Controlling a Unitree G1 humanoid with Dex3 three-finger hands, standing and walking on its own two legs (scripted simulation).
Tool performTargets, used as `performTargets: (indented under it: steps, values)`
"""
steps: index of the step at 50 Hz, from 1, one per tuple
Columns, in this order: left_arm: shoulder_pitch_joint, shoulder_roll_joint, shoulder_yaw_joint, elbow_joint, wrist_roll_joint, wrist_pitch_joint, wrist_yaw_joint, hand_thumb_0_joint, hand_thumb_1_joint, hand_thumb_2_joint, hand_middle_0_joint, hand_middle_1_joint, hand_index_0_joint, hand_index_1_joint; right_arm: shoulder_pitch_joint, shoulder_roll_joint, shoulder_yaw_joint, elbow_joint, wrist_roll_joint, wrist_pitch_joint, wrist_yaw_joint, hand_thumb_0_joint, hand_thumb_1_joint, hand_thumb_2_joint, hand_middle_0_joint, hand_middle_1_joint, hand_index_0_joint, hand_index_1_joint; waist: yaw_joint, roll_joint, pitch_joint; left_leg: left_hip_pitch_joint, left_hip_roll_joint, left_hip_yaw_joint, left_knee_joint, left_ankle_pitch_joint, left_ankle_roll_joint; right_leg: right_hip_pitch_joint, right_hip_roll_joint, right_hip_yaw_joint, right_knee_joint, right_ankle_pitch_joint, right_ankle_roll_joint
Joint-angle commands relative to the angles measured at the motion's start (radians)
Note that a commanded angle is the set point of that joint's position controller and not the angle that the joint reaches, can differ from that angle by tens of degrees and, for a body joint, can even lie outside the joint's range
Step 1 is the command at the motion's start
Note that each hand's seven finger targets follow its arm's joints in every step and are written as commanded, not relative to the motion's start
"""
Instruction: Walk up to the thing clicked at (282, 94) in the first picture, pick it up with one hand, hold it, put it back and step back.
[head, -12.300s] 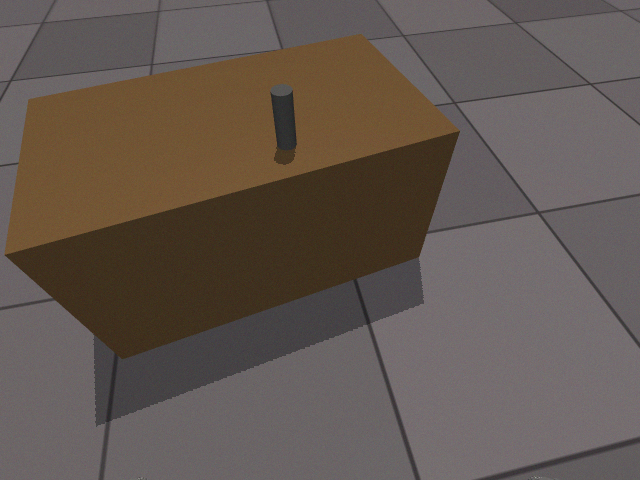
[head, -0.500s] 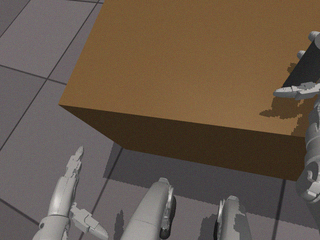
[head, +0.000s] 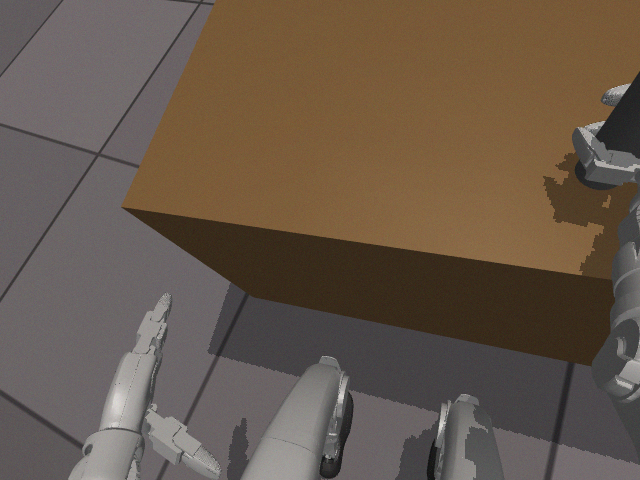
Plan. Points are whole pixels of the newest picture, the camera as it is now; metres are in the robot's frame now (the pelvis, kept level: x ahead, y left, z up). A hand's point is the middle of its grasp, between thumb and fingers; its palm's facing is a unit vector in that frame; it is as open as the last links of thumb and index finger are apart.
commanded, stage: settle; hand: right
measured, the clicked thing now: (632, 129) +0.52 -0.22 +0.04
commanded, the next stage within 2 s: lift in 0.72 s
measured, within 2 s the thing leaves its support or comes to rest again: leaves its support in 0.02 s
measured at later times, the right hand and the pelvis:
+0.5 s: hand out of the picture +0.53 -0.21 +0.07, palm faces +0.20 +0.98 +0.00, open 7.1 cm; pelvis +0.01 +0.00 +0.03, yaw -1 degrees
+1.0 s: hand out of the picture +0.52 -0.21 +0.10, palm faces +0.20 +0.98 +0.00, open 7.1 cm; pelvis +0.01 +0.00 +0.04, yaw -1 degrees
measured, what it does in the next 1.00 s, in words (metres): stands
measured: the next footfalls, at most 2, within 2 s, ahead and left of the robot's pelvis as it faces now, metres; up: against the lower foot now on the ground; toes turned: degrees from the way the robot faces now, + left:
none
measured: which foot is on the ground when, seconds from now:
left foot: down 0.00-1.00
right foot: down 0.00-1.00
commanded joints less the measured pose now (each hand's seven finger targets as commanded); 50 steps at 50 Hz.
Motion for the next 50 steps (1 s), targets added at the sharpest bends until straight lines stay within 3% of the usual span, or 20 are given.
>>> performTargets:
  steps: [1,4,6,8,11,12,21,23,26,28,31,34,37,40,41,42,44,45,47,50]
  values:
    - [0.008,0.186,0.137,-0.181,-0.012,-0.056,0.035,0.000,-0.534,0.034,-0.052,-0.056,-0.062,-0.045,-0.428,-0.226,0.014,-0.247,0.021,-0.064,0.008,0.000,-0.485,-1.310,1.394,1.445,1.417,1.446,-0.005,-0.255,-0.610,0.363,-0.045,0.009,-0.121,0.294,0.043,0.415,0.029,0.002,-0.191,0.395,-0.010]
    - [-0.004,0.177,0.119,-0.169,-0.014,-0.050,0.039,0.000,-0.530,0.034,-0.049,-0.054,-0.059,-0.043,-0.462,-0.260,0.005,-0.269,0.018,-0.055,-0.003,0.000,-0.446,-1.291,1.427,1.450,1.450,1.451,-0.023,-0.252,-0.614,0.419,-0.043,0.001,-0.147,0.303,0.040,0.411,0.034,-0.008,-0.210,0.382,-0.014]
    - [0.038,0.155,0.103,-0.090,-0.016,-0.043,0.035,0.000,-0.537,0.041,-0.050,-0.054,-0.056,-0.047,-0.408,-0.210,0.027,-0.194,0.024,-0.042,-0.001,0.000,-0.387,-1.252,1.398,1.416,1.423,1.416,-0.026,-0.241,-0.531,0.395,-0.046,0.002,-0.152,0.304,0.042,0.382,0.037,-0.012,-0.221,0.385,-0.014]
    - [0.010,0.183,0.135,-0.127,-0.016,-0.046,0.041,0.000,-0.541,0.045,-0.051,-0.054,-0.056,-0.049,-0.465,-0.270,0.007,-0.256,0.015,-0.049,-0.007,0.000,-0.391,-1.258,1.397,1.418,1.423,1.418,-0.023,-0.241,-0.566,0.406,-0.044,-0.003,-0.163,0.307,0.040,0.418,0.035,-0.012,-0.222,0.390,-0.015]
    - [0.032,0.153,0.106,-0.074,-0.015,-0.044,0.035,0.000,-0.537,0.041,-0.050,-0.054,-0.057,-0.046,-0.408,-0.176,0.054,-0.149,0.023,-0.033,0.009,0.000,-0.413,-1.262,1.387,1.413,1.412,1.414,-0.009,-0.220,-0.477,0.373,-0.046,0.006,-0.171,0.299,0.043,0.404,0.035,-0.011,-0.240,0.389,-0.014]
    - [0.017,0.152,0.104,-0.078,-0.020,-0.046,0.035,0.000,-0.541,0.043,-0.050,-0.052,-0.055,-0.046,-0.405,-0.200,0.030,-0.165,0.029,-0.031,0.009,0.000,-0.413,-1.264,1.392,1.415,1.418,1.416,-0.027,-0.203,-0.475,0.383,-0.045,0.006,-0.174,0.295,0.042,0.395,0.036,-0.009,-0.246,0.388,-0.014]
    - [0.001,0.177,0.124,-0.105,-0.028,-0.048,0.038,0.000,-0.542,0.040,-0.047,-0.048,-0.051,-0.043,-0.448,-0.242,0.011,-0.250,0.042,-0.016,0.026,0.000,-0.473,-1.292,1.401,1.438,1.421,1.439,-0.030,-0.214,-0.591,0.471,-0.038,0.000,-0.185,0.408,0.039,0.487,0.037,-0.017,-0.250,0.506,-0.014]
    - [0.047,0.153,0.111,-0.031,-0.029,-0.041,0.034,0.000,-0.544,0.042,-0.048,-0.049,-0.051,-0.046,-0.432,-0.187,0.049,-0.200,0.043,-0.008,0.031,0.000,-0.493,-1.310,1.412,1.453,1.432,1.454,-0.028,-0.212,-0.505,0.439,-0.041,0.002,-0.189,0.389,0.041,0.457,0.040,-0.019,-0.263,0.497,-0.011]
    - [-0.023,0.177,0.117,-0.113,-0.031,-0.049,0.039,0.000,-0.548,0.046,-0.048,-0.048,-0.049,-0.047,-0.477,-0.279,-0.003,-0.280,0.037,-0.013,0.020,0.000,-0.473,-1.308,1.398,1.448,1.421,1.449,-0.048,-0.214,-0.628,0.510,-0.037,-0.004,-0.204,0.406,0.037,0.514,0.040,-0.022,-0.270,0.498,-0.015]
    - [0.061,0.139,0.094,-0.001,-0.027,-0.040,0.034,0.000,-0.542,0.040,-0.047,-0.048,-0.050,-0.044,-0.419,-0.172,0.058,-0.191,0.041,-0.002,0.033,0.000,-0.486,-1.333,1.389,1.462,1.413,1.462,-0.030,-0.214,-0.489,0.443,-0.040,-0.002,-0.210,0.367,0.040,0.470,0.041,-0.025,-0.281,0.460,-0.013]
    - [-0.034,0.179,0.121,-0.086,-0.030,-0.053,0.042,0.000,-0.547,0.044,-0.048,-0.048,-0.049,-0.047,-0.490,-0.277,0.000,-0.293,0.041,-0.012,0.017,0.000,-0.463,-1.329,1.384,1.460,1.409,1.461,-0.051,-0.207,-0.595,0.511,-0.035,-0.009,-0.220,0.376,0.036,0.496,0.041,-0.024,-0.289,0.453,-0.015]
    - [0.042,0.149,0.100,0.004,-0.031,-0.044,0.037,0.000,-0.545,0.041,-0.047,-0.047,-0.049,-0.045,-0.393,-0.171,0.056,-0.172,0.047,0.007,0.030,0.000,-0.486,-1.359,1.365,1.471,1.392,1.471,-0.038,-0.189,-0.475,0.465,-0.040,-0.001,-0.229,0.363,0.039,0.480,0.041,-0.023,-0.300,0.460,-0.013]
    - [-0.040,0.169,0.106,-0.069,-0.030,-0.051,0.042,0.000,-0.548,0.042,-0.048,-0.047,-0.049,-0.046,-0.499,-0.257,0.016,-0.308,0.046,-0.009,0.019,0.000,-0.503,-1.378,1.391,1.495,1.417,1.495,-0.065,-0.225,-0.611,0.512,-0.038,-0.002,-0.224,0.397,0.040,0.564,0.036,-0.020,-0.305,0.521,-0.007]
    - [0.005,0.144,0.087,-0.017,-0.037,-0.047,0.036,0.000,-0.552,0.045,-0.050,-0.049,-0.048,-0.051,-0.389,-0.162,0.056,-0.160,0.053,0.018,0.029,0.000,-0.524,-1.378,1.371,1.483,1.396,1.484,-0.044,-0.161,-0.470,0.462,-0.044,0.008,-0.247,0.356,0.039,0.517,0.035,-0.012,-0.324,0.484,-0.009]
    - [-0.039,0.166,0.103,-0.050,-0.036,-0.052,0.042,0.000,-0.552,0.044,-0.049,-0.047,-0.047,-0.048,-0.447,-0.244,0.013,-0.255,0.048,0.005,0.019,0.000,-0.495,-1.381,1.376,1.492,1.404,1.493,-0.062,-0.183,-0.538,0.507,-0.037,-0.003,-0.247,0.373,0.038,0.527,0.037,-0.019,-0.324,0.475,-0.013]
    - [-0.029,0.162,0.103,-0.052,-0.034,-0.051,0.043,0.000,-0.535,0.038,-0.048,-0.053,-0.057,-0.044,-0.500,-0.253,0.024,-0.299,0.045,-0.002,0.015,0.000,-0.493,-1.357,1.389,1.472,1.408,1.472,-0.059,-0.197,-0.580,0.545,-0.034,-0.010,-0.249,0.374,0.036,0.523,0.041,-0.028,-0.325,0.450,-0.015]
    - [0.014,0.158,0.109,-0.002,-0.035,-0.048,0.041,0.000,-0.526,0.032,-0.047,-0.055,-0.060,-0.042,-0.414,-0.154,0.072,-0.213,0.057,0.014,0.027,0.000,-0.457,-1.343,1.368,1.458,1.390,1.458,-0.047,-0.171,-0.477,0.489,-0.039,0.001,-0.264,0.331,0.037,0.520,0.038,-0.026,-0.341,0.421,-0.013]
    - [0.036,0.165,0.114,0.010,-0.037,-0.050,0.040,0.000,-0.529,0.034,-0.048,-0.055,-0.059,-0.043,-0.373,-0.153,0.062,-0.177,0.060,0.023,0.027,0.000,-0.463,-1.334,1.363,1.448,1.383,1.448,-0.053,-0.157,-0.448,0.475,-0.041,0.003,-0.272,0.321,0.037,0.519,0.039,-0.022,-0.351,0.421,-0.012]
    - [-0.021,0.176,0.127,-0.031,-0.039,-0.056,0.045,0.000,-0.530,0.033,-0.047,-0.052,-0.057,-0.041,-0.443,-0.240,0.019,-0.317,0.060,0.008,0.018,0.000,-0.470,-1.334,1.373,1.453,1.392,1.453,-0.078,-0.201,-0.561,0.522,-0.036,-0.004,-0.268,0.359,0.037,0.580,0.038,-0.024,-0.349,0.471,-0.010]
    - [0.004,0.162,0.131,0.024,-0.042,-0.055,0.043,0.000,-0.529,0.033,-0.046,-0.053,-0.058,-0.041,-0.394,-0.136,0.077,-0.283,0.070,0.027,0.023,0.000,-0.448,-1.323,1.354,1.439,1.374,1.440,-0.078,-0.161,-0.511,0.562,-0.035,-0.006,-0.280,0.383,0.035,0.546,0.048,-0.038,-0.354,0.458,-0.016]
